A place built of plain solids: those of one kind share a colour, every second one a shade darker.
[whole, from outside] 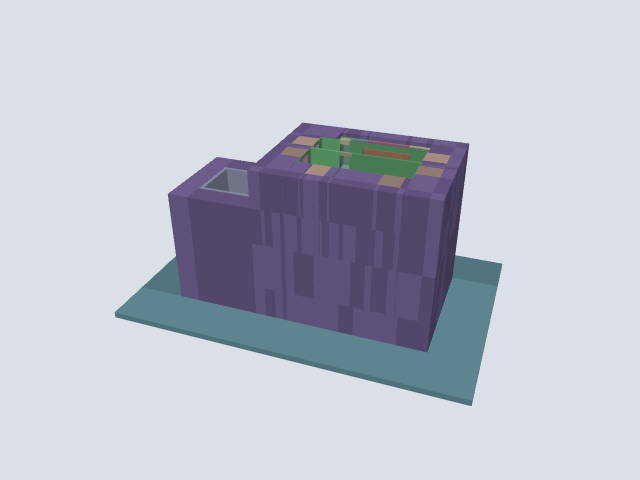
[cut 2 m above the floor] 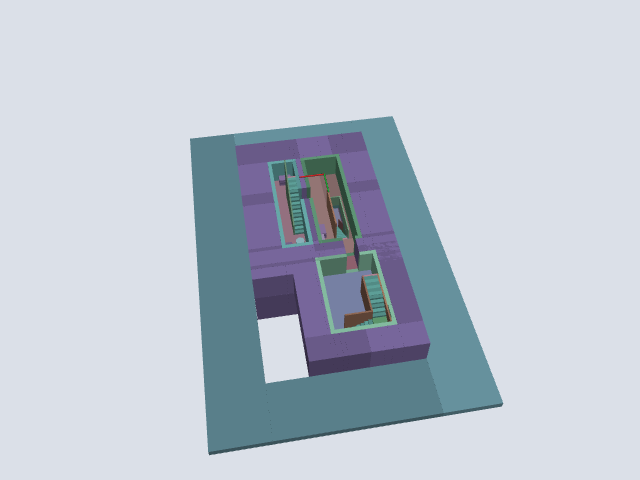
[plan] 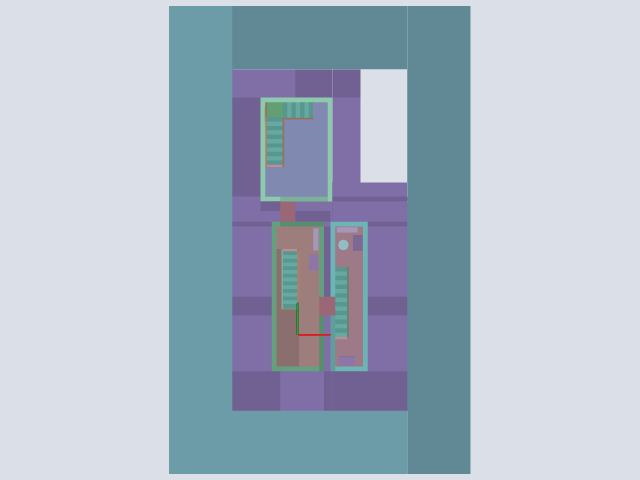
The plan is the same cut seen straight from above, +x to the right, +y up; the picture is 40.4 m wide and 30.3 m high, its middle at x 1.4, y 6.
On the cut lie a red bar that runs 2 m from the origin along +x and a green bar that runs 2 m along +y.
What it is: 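An L-plan tower house, its jamb on a short side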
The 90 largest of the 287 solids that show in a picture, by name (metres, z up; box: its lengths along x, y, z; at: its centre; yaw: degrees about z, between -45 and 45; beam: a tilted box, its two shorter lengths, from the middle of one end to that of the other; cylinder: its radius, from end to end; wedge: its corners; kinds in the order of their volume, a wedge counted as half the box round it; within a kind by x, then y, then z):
{
 "wall_fill_1": {"box": [0.95, 1.79, 4.03], "at": [-3.66, -2.93, 4.71]},
 "wall_fill_2": {"box": [0.95, 1.79, 3.07], "at": [-3.66, -2.93, 8.26]},
 "wall_fill_3": {"box": [0.95, 1.79, 3.09], "at": [-3.66, -2.93, 11.34]},
 "wall_fill_4": {"box": [0.95, 1.21, 4.03], "at": [-3.66, -0.71, 4.71]},
 "wall_fill_5": {"box": [0.95, 3.22, 3.09], "at": [-3.66, 1.68, 11.34]},
 "wall_fill_6": {"box": [0.95, 2.96, 4.03], "at": [-3.66, 3.01, 4.71]},
 "wall_fill_7": {"box": [0.95, 1.65, 4.03], "at": [-3.66, 5.32, 4.71]},
 "wall_fill_8": {"box": [0.95, 1.28, 4.03], "at": [-3.66, 7.79, 4.71]},
 "wall_fill_9": {"box": [0.95, 1.79, 3.09], "at": [-3.66, 7.79, 11.34]},
 "wall_fill_10": {"box": [0.95, 6.26, 4.03], "at": [-3.66, 11.86, 4.71]},
 "wall_fill_11": {"box": [0.95, 6.26, 3.07], "at": [-3.66, 11.86, 8.26]},
 "wall_fill_12": {"box": [0.95, 1.78, 4.03], "at": [-3.66, 15.88, 4.71]},
 "wall_fill_13": {"box": [0.95, 1.78, 3.07], "at": [-3.66, 15.88, 8.26]},
 "wall_fill_14": {"box": [1.78, 2.48, 3.04], "at": [-3.25, -3.53, 1.17]},
 "wall_fill_15": {"box": [1.78, 3.53, 3.04], "at": [-3.25, -0.52, 1.17]},
 "wall_fill_16": {"box": [1.78, 1.17, 3.04], "at": [-3.25, 1.83, 1.17]},
 "wall_fill_17": {"box": [1.78, 4.44, 3.04], "at": [-3.25, 4.63, 1.17]},
 "wall_fill_18": {"box": [1.78, 1.28, 3.04], "at": [-3.25, 7.79, 1.17]},
 "wall_fill_19": {"box": [1.78, 0.9, 3.04], "at": [-3.25, 9.19, 1.17]},
 "wall_fill_20": {"box": [1.78, 6.26, 3.04], "at": [-3.25, 11.86, 1.17]},
 "wall_fill_21": {"box": [1.78, 1.78, 3.04], "at": [-3.25, 15.88, 1.17]},
 "wall_fill_22": {"box": [2.48, 2.48, 2.87], "at": [-2.89, -3.53, -1.79]},
 "wall_fill_23": {"box": [2.48, 9.44, 2.87], "at": [-2.89, 2.43, -1.79]},
 "wall_fill_24": {"box": [0.83, 6.26, 3.07], "at": [-2.77, 11.86, 8.26]},
 "wall_fill_25": {"box": [0.83, 1.78, 3.07], "at": [-2.77, 15.88, 8.26]},
 "wall_fill_26": {"box": [1.79, 0.95, 3.09], "at": [-2.29, -4.3, 11.34]},
 "wall_fill_27": {"box": [1.79, 1.79, 3.09], "at": [-2.29, -2.93, 11.34]},
 "wall_fill_28": {"box": [1.79, 3.22, 3.09], "at": [-2.29, 1.68, 11.34]},
 "wall_fill_29": {"box": [1.79, 1.2, 3.09], "at": [-2.29, 6.25, 11.34]},
 "wall_fill_30": {"box": [1.79, 1.79, 3.09], "at": [-2.29, 7.79, 11.34]},
 "wall_fill_31": {"box": [1.79, 0.95, 3.09], "at": [-2.29, 9.16, 11.34]},
 "wall_fill_32": {"box": [0.71, 2.48, 3.04], "at": [-2.0, -3.53, 1.17]},
 "wall_fill_33": {"box": [0.71, 3.53, 3.04], "at": [-2.0, -0.52, 1.17]},
 "wall_fill_34": {"box": [0.71, 4.44, 3.04], "at": [-2.0, 4.63, 1.17]},
 "wall_fill_35": {"box": [0.97, 1.78, 3.07], "at": [-1.87, 15.88, 8.26]},
 "wall_fill_36": {"box": [0.85, 1.79, 3.09], "at": [-0.93, -2.93, 11.34]},
 "wall_fill_37": {"box": [0.85, 1.79, 3.09], "at": [-0.93, 7.79, 11.34]},
 "wall_fill_38": {"box": [0.96, 2.48, 3.04], "at": [-0.64, -3.53, 1.17]},
 "wall_fill_39": {"box": [0.96, 1.78, 3.04], "at": [-0.64, 15.88, 1.17]},
 "wall_fill_40": {"box": [0.8, 1.78, 3.07], "at": [-0.33, 15.88, 8.26]},
 "wall_fill_41": {"box": [1.58, 0.95, 3.09], "at": [0.33, -4.3, 11.34]},
 "wall_fill_42": {"box": [1.58, 0.95, 3.09], "at": [0.33, 9.16, 11.34]},
 "wall_fill_43": {"box": [1.51, 2.48, 3.04], "at": [0.6, -3.53, 1.17]},
 "wall_fill_44": {"box": [1.51, 1.28, 3.04], "at": [0.6, 7.79, 1.17]},
 "wall_fill_45": {"box": [1.51, 1.78, 3.04], "at": [0.6, 15.88, 1.17]},
 "wall_fill_46": {"box": [1.09, 1.78, 3.07], "at": [0.61, 15.88, 8.26]},
 "wall_fill_47": {"box": [6.07, 2.48, 2.87], "at": [1.38, -3.53, -1.79]},
 "wall_fill_48": {"box": [6.07, 2.48, 2.87], "at": [1.38, 8.39, -1.79]},
 "wall_fill_49": {"box": [0.41, 3.53, 3.04], "at": [1.86, -0.52, 1.17]},
 "wall_fill_50": {"box": [0.41, 4.44, 3.04], "at": [1.86, 4.63, 1.17]},
 "wall_fill_51": {"box": [1.43, 6.26, 3.07], "at": [2.9, 11.86, 8.26]},
 "wall_fill_52": {"box": [1.43, 1.78, 3.07], "at": [2.9, 15.88, 8.26]},
 "wall_fill_53": {"box": [1.48, 0.95, 4.03], "at": [2.92, -4.3, 4.71]},
 "wall_fill_54": {"box": [1.6, 0.95, 3.09], "at": [2.94, -4.3, 11.34]},
 "wall_fill_55": {"box": [1.6, 0.95, 3.09], "at": [2.94, 9.16, 11.34]},
 "wall_fill_56": {"box": [1.59, 6.26, 3.04], "at": [3.16, 11.86, 1.17]},
 "wall_fill_57": {"box": [1.59, 1.78, 3.04], "at": [3.16, 15.88, 1.17]},
 "wall_fill_58": {"box": [2.06, 2.48, 3.04], "at": [3.39, -3.53, 1.17]},
 "wall_fill_59": {"box": [2.06, 1.28, 3.04], "at": [3.39, 7.79, 1.17]},
 "wall_fill_60": {"box": [2.06, 0.9, 3.04], "at": [3.39, 9.19, 1.17]},
 "wall_fill_61": {"box": [1.79, 0.95, 4.03], "at": [5.05, -4.3, 4.71]},
 "wall_fill_62": {"box": [1.19, 1.79, 3.09], "at": [5.13, -2.93, 11.34]},
 "wall_fill_63": {"box": [1.19, 1.2, 3.09], "at": [5.13, 6.25, 11.34]},
 "wall_fill_64": {"box": [1.19, 1.79, 3.09], "at": [5.13, 7.79, 11.34]},
 "wall_fill_65": {"box": [2.48, 2.48, 3.04], "at": [5.66, -3.53, 1.17]},
 "wall_fill_66": {"box": [2.48, 3.53, 3.04], "at": [5.66, -0.52, 1.17]},
 "wall_fill_67": {"box": [2.48, 1.17, 3.04], "at": [5.66, 1.83, 1.17]},
 "wall_fill_68": {"box": [2.48, 4.44, 3.04], "at": [5.66, 4.63, 1.17]},
 "wall_fill_69": {"box": [2.48, 1.28, 3.04], "at": [5.66, 7.79, 1.17]},
 "wall_fill_70": {"box": [2.48, 2.48, 2.87], "at": [5.66, 8.39, -1.79]},
 "wall_fill_71": {"box": [2.48, 0.9, 3.04], "at": [5.66, 9.19, 1.17]},
 "wall_fill_72": {"box": [1.18, 1.79, 3.09], "at": [6.31, -2.93, 11.34]},
 "wall_fill_73": {"box": [1.18, 1.33, 3.09], "at": [6.31, -0.89, 11.34]},
 "wall_fill_74": {"box": [1.18, 3.22, 3.09], "at": [6.31, 1.68, 11.34]},
 "wall_fill_75": {"box": [1.18, 1.2, 3.09], "at": [6.31, 6.25, 11.34]},
 "wall_fill_76": {"box": [1.18, 1.79, 3.09], "at": [6.31, 7.79, 11.34]},
 "ground_garden_1": {"box": [4.0, 29.54, 0.5], "at": [-6.13, 6.0, -0.27]},
 "ground_garden_2": {"box": [11.04, 4.0, 0.5], "at": [1.38, -6.77, -0.27]},
 "ground_garden_3": {"box": [11.04, 4.0, 0.5], "at": [1.38, 18.77, -0.27]},
 "ground_garden_4": {"box": [4.0, 29.54, 0.5], "at": [8.9, 6.0, -0.27]},
 "floor_cellar_1": {"box": [5.47, 8.85, 0.35], "at": [1.38, 2.43, -3.05]},
 "wall_jamb_chamber_1": {"box": [0.3, 6.56, 3.07], "at": [-2.21, 11.71, 8.26]},
 "wall_jamb_chamber_2": {"box": [0.3, 6.56, 3.07], "at": [2.03, 11.71, 8.26]},
 "wall_jamb_stair_1": {"box": [0.3, 4.91, 3.04], "at": [-2.21, 10.89, 1.17]},
 "wall_jamb_stair_2": {"box": [0.3, 6.56, 3.04], "at": [2.03, 11.71, 1.17]},
 "wall_kitchen_1": {"box": [0.3, 9.44, 3.04], "at": [-1.5, 2.43, 1.17]},
 "wall_store_1": {"box": [0.3, 9.44, 3.04], "at": [4.27, 2.43, 1.17]},
 "floor_jamb_stair_1": {"box": [3.94, 5.96, 0.35], "at": [-0.09, 11.71, -0.18]},
 "wall_flight_1": {"box": [0.3, 3.51, 5.82], "at": [5.57, 1.53, 9.63]},
 "floor_store_1": {"box": [1.76, 8.85, 0.35], "at": [3.24, 2.43, -0.18]}
}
